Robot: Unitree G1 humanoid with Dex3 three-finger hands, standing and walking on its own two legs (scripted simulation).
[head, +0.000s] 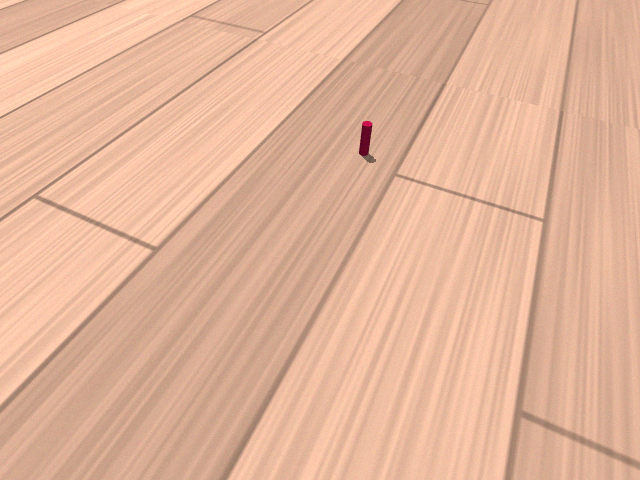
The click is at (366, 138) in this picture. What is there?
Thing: slim round
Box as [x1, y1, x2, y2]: [359, 121, 371, 155]
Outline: 364,121 362,123 359,153 362,155 366,155 368,152 371,130 371,122
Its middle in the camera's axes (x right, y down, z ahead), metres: +0.24 -0.53 +1.99
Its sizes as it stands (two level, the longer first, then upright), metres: 0.049 0.049 0.175
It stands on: the floor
